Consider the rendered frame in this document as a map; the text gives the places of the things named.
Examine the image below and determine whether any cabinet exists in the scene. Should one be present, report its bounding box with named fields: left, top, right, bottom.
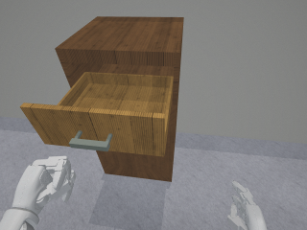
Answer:
left=55, top=16, right=184, bottom=182

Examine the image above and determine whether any right robot hand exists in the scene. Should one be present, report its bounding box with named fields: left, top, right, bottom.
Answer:
left=227, top=180, right=268, bottom=230

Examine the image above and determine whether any left robot hand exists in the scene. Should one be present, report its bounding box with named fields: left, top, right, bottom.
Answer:
left=12, top=155, right=76, bottom=215

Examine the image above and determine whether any left robot forearm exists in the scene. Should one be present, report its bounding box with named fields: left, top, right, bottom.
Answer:
left=0, top=207, right=40, bottom=230

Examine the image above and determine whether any drawer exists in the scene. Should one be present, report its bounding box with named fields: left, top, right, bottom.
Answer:
left=19, top=72, right=174, bottom=157

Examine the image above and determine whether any handle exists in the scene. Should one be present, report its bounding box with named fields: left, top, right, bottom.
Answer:
left=69, top=130, right=113, bottom=151

